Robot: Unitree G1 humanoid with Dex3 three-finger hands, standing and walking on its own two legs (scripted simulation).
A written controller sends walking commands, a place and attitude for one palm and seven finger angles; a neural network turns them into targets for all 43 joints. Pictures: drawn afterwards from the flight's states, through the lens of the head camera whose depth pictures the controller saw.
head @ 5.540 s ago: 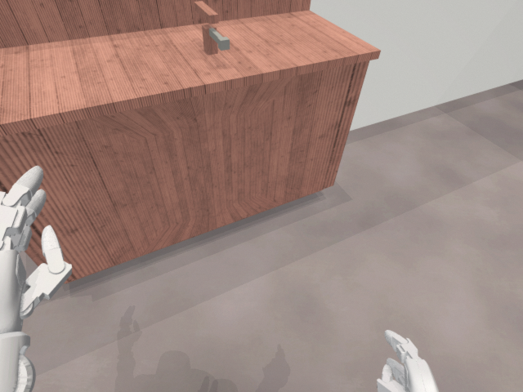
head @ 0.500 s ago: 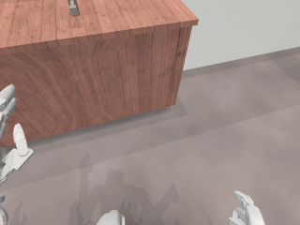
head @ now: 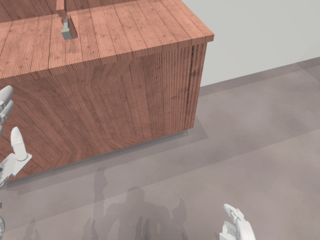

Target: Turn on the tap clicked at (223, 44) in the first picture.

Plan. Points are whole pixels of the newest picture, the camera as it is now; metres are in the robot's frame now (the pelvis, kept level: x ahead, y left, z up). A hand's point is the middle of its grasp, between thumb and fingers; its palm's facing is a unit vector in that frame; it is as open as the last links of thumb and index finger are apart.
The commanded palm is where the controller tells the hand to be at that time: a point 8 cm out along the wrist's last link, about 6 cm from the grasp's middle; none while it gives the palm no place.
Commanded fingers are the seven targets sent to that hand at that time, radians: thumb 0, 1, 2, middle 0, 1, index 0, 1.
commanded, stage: take the last steps up to it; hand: left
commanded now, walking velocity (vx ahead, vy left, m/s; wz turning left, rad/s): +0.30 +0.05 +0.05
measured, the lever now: (66, 33) +0.74 +0.40 +0.12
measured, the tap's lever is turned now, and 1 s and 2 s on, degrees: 0 0 0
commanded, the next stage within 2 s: come to a stop and stand still in 1.24 s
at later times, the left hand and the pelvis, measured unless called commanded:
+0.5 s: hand (46, 100) +0.35 +0.26 +0.19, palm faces +0.44 -0.82 -0.37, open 7.4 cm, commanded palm +0.29 +0.30 +0.19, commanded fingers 0.00 0.90 0.90 -0.20 -0.30 -0.20 -0.30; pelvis +0.12 +0.02 +0.00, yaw -1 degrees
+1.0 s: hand (90, 74) +0.45 +0.20 +0.17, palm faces +0.40 -0.82 -0.41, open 7.4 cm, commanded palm +0.38 +0.26 +0.19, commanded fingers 0.00 0.90 0.90 -0.20 -0.30 -0.20 -0.30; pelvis +0.22 -0.03 +0.01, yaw +1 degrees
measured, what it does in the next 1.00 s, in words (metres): walks ahead: left foot, then right foot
